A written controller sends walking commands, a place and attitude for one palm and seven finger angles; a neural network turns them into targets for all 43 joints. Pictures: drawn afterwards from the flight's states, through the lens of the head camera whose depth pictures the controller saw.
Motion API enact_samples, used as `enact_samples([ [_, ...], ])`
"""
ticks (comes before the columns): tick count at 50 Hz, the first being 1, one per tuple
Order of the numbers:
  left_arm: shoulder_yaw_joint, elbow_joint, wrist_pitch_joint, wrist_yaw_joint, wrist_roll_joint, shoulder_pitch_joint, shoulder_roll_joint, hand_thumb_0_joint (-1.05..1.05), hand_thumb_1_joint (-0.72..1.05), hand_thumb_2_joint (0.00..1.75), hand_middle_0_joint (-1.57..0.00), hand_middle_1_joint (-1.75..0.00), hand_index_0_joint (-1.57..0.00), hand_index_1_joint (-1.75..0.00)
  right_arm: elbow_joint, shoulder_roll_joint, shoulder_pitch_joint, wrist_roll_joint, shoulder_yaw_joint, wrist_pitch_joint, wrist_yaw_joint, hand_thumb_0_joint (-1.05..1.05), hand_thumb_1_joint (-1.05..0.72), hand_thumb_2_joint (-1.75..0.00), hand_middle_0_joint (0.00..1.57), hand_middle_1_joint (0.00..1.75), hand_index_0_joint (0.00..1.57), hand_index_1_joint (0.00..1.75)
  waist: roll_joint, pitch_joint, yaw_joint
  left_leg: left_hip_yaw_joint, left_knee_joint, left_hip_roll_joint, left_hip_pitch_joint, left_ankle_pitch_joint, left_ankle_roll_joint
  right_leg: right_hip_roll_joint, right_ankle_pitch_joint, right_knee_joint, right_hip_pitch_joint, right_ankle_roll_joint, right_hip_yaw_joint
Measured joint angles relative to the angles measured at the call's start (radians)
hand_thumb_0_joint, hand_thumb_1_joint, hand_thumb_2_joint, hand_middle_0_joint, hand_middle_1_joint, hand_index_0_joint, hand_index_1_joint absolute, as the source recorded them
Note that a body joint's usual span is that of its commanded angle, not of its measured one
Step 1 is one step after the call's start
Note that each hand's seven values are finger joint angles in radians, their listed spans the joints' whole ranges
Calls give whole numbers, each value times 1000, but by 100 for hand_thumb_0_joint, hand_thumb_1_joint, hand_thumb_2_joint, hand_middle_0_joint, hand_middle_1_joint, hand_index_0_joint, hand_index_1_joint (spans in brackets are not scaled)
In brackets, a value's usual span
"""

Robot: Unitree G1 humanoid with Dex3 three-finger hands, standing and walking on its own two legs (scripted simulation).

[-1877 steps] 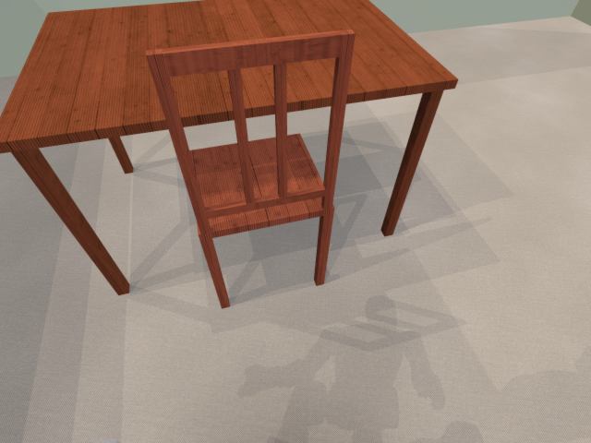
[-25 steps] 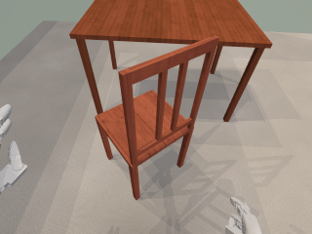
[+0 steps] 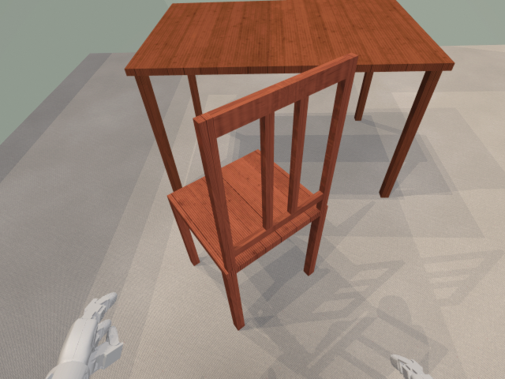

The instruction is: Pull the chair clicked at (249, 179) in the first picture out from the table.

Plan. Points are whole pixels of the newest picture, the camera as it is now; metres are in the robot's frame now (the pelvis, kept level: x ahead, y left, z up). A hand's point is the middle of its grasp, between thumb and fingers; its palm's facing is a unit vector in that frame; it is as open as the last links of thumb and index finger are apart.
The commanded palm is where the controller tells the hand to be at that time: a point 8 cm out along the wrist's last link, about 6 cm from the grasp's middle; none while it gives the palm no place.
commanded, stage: let the arm hang, fingers relaxed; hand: left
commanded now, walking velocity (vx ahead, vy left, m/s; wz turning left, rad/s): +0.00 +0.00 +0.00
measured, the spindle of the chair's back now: (267, 179) +0.56 +0.00 -0.04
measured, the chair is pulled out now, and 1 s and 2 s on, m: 0.46 0.46 0.46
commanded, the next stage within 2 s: look to check the result in 0.94 s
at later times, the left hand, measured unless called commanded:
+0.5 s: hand out of the picture -0.09 +0.17 -0.16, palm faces +0.05 -0.97 -0.23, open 7.3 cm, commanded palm none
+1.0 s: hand out of the picture +0.00 +0.14 -0.16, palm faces +0.05 -0.98 -0.19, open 7.3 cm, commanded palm none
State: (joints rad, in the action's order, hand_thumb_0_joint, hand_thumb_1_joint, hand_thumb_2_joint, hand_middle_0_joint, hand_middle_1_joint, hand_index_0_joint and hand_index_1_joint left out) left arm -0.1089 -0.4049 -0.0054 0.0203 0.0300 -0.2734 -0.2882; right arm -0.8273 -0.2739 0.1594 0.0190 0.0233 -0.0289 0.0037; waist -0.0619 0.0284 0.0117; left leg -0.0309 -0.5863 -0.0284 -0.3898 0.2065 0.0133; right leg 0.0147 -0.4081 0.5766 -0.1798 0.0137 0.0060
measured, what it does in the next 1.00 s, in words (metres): stands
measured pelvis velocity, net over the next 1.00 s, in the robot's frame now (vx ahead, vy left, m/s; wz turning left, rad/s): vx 0.01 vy -0.02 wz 0.01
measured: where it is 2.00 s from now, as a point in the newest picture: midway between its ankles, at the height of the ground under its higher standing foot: outside the picture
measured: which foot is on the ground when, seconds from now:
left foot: down 0.00-1.00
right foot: down 0.00-1.00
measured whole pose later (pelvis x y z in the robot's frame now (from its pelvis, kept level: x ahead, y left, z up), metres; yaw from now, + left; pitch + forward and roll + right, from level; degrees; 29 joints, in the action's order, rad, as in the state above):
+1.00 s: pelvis +0.01 -0.02 +0.01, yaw +0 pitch -2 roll +0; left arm -0.01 -1.09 0.00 0.04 0.01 -0.32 -0.13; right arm -1.12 -0.13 0.30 0.01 0.02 0.00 -0.04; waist -0.01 -0.04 0.01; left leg -0.05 -0.47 -0.01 -0.27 0.17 -0.01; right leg 0.00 -0.37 0.45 -0.05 -0.02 0.02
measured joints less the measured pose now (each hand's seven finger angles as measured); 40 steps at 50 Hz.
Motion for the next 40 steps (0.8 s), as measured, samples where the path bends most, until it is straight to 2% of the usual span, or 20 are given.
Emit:
enact_samples([
  [2, 51, -187, -36, -6, -1, 10, 47, 0, 91, 90, -20, -30, -19, -30, -30, 17, 13, 6, -6, 20, 0, 0, -91, -90, 20, 30, 20, 30, 24, -17, 14, -2, -3, -4, 11, 2, -1, 4, -7, 10, 9, -1, 2],
  [5, 110, -390, -58, -13, -8, -10, 111, 1, 91, 90, -20, -30, -19, -30, -80, 48, 46, 8, -18, 37, -3, 0, -91, -90, 20, 30, 20, 30, 69, -49, 22, -6, 16, -2, 34, -5, -4, 1, 1, -10, 33, -4, 5],
  [6, 102, -439, -55, 1, -15, -18, 124, 0, 94, 90, -20, -30, -20, -30, -98, 59, 61, 8, -20, 40, -5, 0, -91, -90, 20, 30, 20, 30, 81, -58, 20, -10, 24, 1, 37, -9, -5, -2, 9, -24, 40, -6, 10],
  [9, 90, -542, -43, 6, -19, -42, 106, -1, 100, 90, -21, -30, -20, -30, -156, 88, 103, 6, -23, 50, -14, 0, -91, -90, 20, 30, 20, 30, 103, -82, 3, -26, 51, 8, 45, -27, -11, -13, 34, -71, 59, -14, 24],
  [14, 98, -654, -28, 2, -22, -101, 93, 0, 98, 90, -20, -30, -20, -30, -224, 107, 149, -1, -15, 59, -26, 0, -91, -90, 20, 30, 20, 30, 88, -103, -15, -35, 91, 9, 57, -51, -11, -16, 65, -126, 79, -15, 32],
  [26, 112, -742, -5, 18, -23, -141, 137, 0, 92, 90, -20, -30, -20, -30, -277, 129, 141, -9, -4, 47, -32, 0, -91, -90, 20, 30, 20, 30, 33, -78, -15, -17, 127, 2, 94, -62, -7, -4, 66, -133, 98, -11, 15],
  [40, 111, -694, 11, 25, -20, -50, 186, 0, 91, 90, -20, -30, -20, -30, -289, 132, 135, -4, 1, 30, -38, 0, -92, -90, 20, 30, 20, 30, 53, -44, -4, -11, 118, 9, 121, -41, -19, -10, 44, -118, 119, -22, 8],
])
